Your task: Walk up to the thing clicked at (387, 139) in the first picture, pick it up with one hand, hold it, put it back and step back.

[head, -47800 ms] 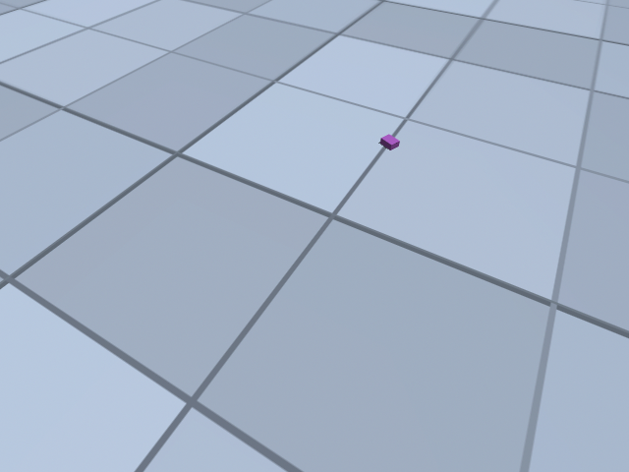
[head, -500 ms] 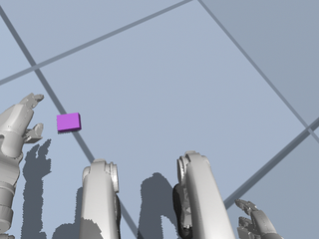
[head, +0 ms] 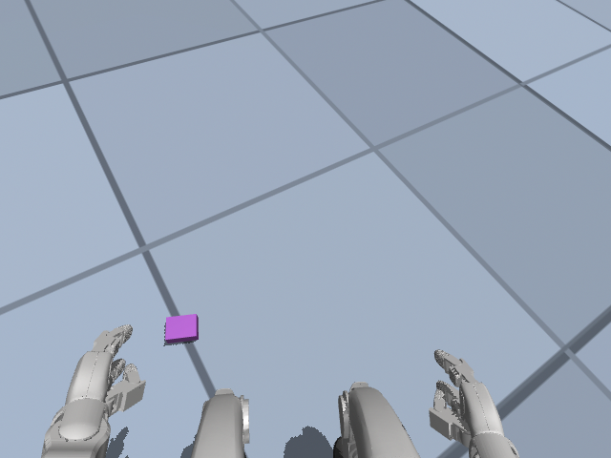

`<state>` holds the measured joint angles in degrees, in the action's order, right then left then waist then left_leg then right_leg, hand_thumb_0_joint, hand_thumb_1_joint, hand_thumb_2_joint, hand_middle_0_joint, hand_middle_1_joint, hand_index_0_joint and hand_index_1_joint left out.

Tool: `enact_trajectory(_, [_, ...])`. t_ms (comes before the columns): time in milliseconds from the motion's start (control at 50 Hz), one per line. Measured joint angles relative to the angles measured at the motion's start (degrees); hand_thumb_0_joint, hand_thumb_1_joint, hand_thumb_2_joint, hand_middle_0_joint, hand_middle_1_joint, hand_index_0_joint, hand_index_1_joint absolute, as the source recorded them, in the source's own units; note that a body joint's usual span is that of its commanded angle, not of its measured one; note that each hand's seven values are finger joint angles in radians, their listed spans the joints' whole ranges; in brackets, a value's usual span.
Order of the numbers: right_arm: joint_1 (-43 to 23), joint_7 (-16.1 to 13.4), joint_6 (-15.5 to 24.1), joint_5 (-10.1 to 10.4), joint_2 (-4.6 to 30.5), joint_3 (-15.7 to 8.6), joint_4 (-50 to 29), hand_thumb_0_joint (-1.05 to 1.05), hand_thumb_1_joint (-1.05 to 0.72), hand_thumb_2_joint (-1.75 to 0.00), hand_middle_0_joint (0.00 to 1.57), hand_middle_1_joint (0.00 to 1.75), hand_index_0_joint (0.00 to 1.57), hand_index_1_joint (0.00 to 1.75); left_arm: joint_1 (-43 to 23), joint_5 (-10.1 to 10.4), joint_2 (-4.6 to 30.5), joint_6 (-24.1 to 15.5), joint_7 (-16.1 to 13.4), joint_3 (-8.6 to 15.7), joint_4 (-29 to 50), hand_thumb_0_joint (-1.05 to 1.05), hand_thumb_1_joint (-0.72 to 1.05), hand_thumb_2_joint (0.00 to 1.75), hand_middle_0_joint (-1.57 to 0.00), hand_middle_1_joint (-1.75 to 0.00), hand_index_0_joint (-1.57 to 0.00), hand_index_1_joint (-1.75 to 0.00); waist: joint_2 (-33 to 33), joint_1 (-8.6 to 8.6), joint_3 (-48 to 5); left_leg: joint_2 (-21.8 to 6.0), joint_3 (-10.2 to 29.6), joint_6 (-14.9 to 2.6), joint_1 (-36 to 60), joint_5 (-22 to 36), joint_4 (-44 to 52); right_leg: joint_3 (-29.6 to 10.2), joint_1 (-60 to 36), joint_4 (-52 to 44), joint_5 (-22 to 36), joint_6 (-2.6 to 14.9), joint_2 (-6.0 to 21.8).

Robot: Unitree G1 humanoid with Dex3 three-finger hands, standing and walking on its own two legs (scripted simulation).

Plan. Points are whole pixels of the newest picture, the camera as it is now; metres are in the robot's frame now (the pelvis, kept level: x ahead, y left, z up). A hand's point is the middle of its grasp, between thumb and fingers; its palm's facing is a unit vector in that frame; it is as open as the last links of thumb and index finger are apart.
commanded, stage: home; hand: left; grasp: from above
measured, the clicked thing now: (182, 328) +0.50 +0.27 -0.60
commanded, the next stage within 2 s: none
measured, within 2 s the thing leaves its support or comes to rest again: neither
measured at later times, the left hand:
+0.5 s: hand (122, 414) +0.20 +0.18 +0.05, palm faces +0.08 -0.98 -0.20, open 7.4 cm
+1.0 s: hand (129, 402) +0.21 +0.17 +0.05, palm faces +0.07 -0.98 -0.20, open 7.4 cm
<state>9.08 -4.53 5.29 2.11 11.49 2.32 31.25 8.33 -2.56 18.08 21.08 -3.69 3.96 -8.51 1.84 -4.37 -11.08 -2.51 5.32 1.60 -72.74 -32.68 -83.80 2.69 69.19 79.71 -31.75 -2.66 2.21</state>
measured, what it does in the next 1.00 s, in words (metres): rises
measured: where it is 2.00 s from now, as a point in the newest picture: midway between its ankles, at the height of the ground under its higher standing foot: outside the picture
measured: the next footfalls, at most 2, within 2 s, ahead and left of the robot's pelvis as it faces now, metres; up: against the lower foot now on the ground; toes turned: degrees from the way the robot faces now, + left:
none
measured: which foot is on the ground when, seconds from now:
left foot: down 0.00-1.00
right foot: down 0.00-1.00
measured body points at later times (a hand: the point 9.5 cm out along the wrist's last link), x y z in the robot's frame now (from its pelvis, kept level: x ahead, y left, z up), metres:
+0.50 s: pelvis +0.05 -0.01 +0.10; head +0.05 -0.01 +0.55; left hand +0.19 +0.23 +0.07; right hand +0.21 -0.25 +0.04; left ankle +0.06 +0.13 -0.58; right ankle +0.06 -0.15 -0.58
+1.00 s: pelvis +0.05 -0.01 +0.10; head +0.07 -0.01 +0.55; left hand +0.20 +0.23 +0.07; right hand +0.22 -0.25 +0.03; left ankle +0.06 +0.13 -0.58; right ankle +0.06 -0.15 -0.58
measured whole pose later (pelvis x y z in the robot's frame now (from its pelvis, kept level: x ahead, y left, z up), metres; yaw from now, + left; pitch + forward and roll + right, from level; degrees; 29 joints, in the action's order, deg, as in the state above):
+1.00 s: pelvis +0.05 -0.01 +0.10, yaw +2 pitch +10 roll -2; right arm 16.4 -10.6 14.2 0.0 12.3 1.3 32.5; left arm 28.3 2.9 12.6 26.4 -0.7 1.9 7.0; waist 2.6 -2.4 -9.1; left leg -3.0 3.8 2.1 -39.7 -27.7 -57.6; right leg 3.2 36.6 54.0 -27.0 -2.0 2.1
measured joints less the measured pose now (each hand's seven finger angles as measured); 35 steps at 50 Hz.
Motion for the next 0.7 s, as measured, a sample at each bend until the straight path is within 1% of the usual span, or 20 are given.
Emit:
enact_trajectory(60, [2.6,-1.5,0.9,0.1,-0.2,0.4,0.6,0.01,-0.9,-0.9,0.21,0.3,0.2,0.3,3.2,2.6,-1.5,2.0,-0.5,0.5,2.4,0.01,0.89,0.89,-0.21,-0.3,-0.21,-0.3,0.2,-0.2,0.0,-0.2,-0.3,0.0,5.9,0.8,4.7,0.1,-6.0,-4.9,0.9,0.05,-0.1])
enact_trajectory(120, [5.1,-3.0,1.9,0.0,-0.1,0.5,0.8,0.01,-0.9,-0.9,0.21,0.3,0.2,0.3,6.7,4.5,-2.7,3.5,-0.5,0.6,4.8,0.01,0.9,0.89,-0.21,-0.3,-0.21,-0.3,0.5,-0.42,0.1,-0.4,-0.5,-0.02,11.7,1.7,9.4,0.3,-11.8,-9.8,2.0,0.1,-0.2])
enact_trajectory(180, [7.3,-4.1,2.9,-0.1,0.2,0.3,0.5,0.02,-0.9,-0.9,0.21,0.3,0.2,0.3,10.2,5.9,-3.8,4.8,-0.2,0.4,7.6,0.01,0.9,0.89,-0.21,-0.3,-0.21,-0.3,0.8,-0.44,0.2,-0.6,-0.8,-0.01,17.2,2.6,13.9,0.3,-17.2,-14.4,3.1,0.14,-0.4])
enact_trajectory(240, [9.0,-5.1,4.0,-0.2,0.4,-0.1,-0.1,0.02,-0.9,-0.9,0.21,0.3,0.2,0.3,13.9,6.7,-4.7,5.7,0.1,-0.1,10.8,0.01,0.9,0.89,-0.21,-0.3,-0.21,-0.3,1.2,-0.29,0.2,-0.8,-1.1,-0.03,21.9,3.6,17.9,0.3,-21.9,-18.6,4.2,0.2,-0.5])
enact_trajectory(340, [9.9,-6.1,5.7,-0.6,0.8,-0.7,-0.8,0.02,-0.9,-0.9,0.21,0.3,0.2,0.3,19.1,6.7,-5.4,6.2,0.9,-1.2,15.6,0.01,0.9,0.89,-0.21,-0.3,-0.21,-0.3,1.7,0.33,0.1,-0.8,-1.5,-0.02,27.8,4.8,22.9,0.3,-27.7,-23.5,5.4,0.3,-0.5])
enact_trajectory(420, [9.0,-6.4,6.8,-0.9,1.0,-0.9,-1.1,0.02,-0.9,-0.9,0.21,0.3,0.2,0.3,21.0,6.4,-5.6,6.4,1.7,-1.7,17.2,0.01,0.9,0.89,-0.2,-0.3,-0.21,-0.3,1.8,1.04,0.2,-0.6,-1.6,0.02,30.6,5.4,25.1,0.4,-30.4,-25.3,5.7,0.36,-0.3])
enact_trajectory(560, [6.5,-6.3,8.6,-1.6,1.0,-0.9,-1.0,0.02,-0.9,-0.9,0.21,0.3,0.2,0.3,20.5,5.8,-5.7,6.2,3.0,-1.9,15.7,0.01,0.9,0.89,-0.2,-0.3,-0.21,-0.3,1.1,2.19,1.2,-0.3,-1.3,0.26,32.1,5.7,26.1,0.7,-31.8,-25.7,5.4,0.56,0.1])
enact_trajectory(700, [5.4,-6.1,9.5,-2.0,1.0,-0.8,-0.4,0.02,-0.9,-0.9,0.21,0.3,0.2,0.3,19.9,5.4,-5.5,5.6,3.2,-2.0,15.6,0.01,0.9,0.89,-0.2,-0.29,-0.2,-0.3,0.4,2.52,2.0,-0.3,-1.0,0.55,32.4,5.5,26.1,1.0,-32.1,-25.4,5.0,0.81,0.0])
